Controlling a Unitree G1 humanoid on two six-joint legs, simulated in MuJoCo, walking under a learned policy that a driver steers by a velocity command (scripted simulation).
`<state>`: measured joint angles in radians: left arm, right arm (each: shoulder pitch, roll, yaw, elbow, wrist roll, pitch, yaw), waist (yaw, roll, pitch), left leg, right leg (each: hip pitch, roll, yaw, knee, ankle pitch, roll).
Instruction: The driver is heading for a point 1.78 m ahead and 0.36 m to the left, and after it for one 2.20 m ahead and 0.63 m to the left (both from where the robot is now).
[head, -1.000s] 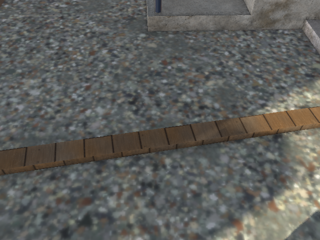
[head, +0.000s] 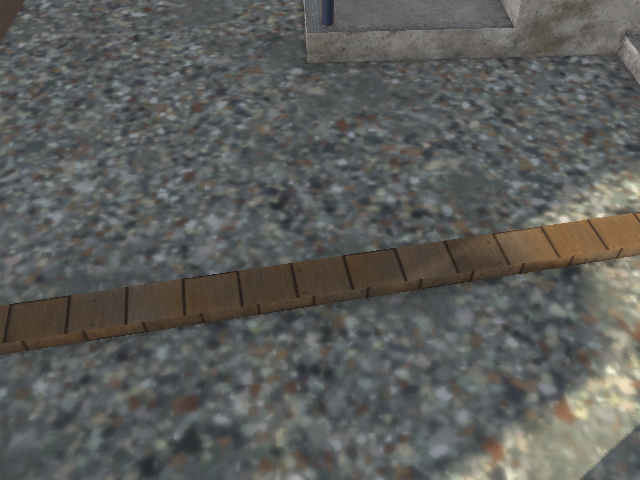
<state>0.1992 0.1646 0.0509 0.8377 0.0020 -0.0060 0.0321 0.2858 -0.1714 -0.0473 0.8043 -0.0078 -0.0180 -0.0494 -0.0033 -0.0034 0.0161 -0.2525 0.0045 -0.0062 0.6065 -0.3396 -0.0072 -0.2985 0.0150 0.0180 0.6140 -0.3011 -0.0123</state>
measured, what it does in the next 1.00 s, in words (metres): walks ahead: right foot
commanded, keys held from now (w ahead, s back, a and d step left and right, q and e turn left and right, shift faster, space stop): w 0.64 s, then w+q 0.36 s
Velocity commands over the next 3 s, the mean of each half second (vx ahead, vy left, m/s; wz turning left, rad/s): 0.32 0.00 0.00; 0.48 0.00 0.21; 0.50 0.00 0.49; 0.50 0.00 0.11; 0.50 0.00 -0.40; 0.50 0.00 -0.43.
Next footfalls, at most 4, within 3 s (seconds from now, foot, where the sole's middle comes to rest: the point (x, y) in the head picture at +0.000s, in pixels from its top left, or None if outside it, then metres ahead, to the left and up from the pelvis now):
0.62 right None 0.40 -0.12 -0.76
1.18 left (260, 415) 0.66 0.16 -0.76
1.62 right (305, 277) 1.01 0.07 -0.72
2.04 left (187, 286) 0.99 0.36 -0.72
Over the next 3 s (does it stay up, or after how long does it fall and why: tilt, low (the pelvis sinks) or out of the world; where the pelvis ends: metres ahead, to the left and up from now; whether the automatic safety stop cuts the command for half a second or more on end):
stays up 1.46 0.35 -0.01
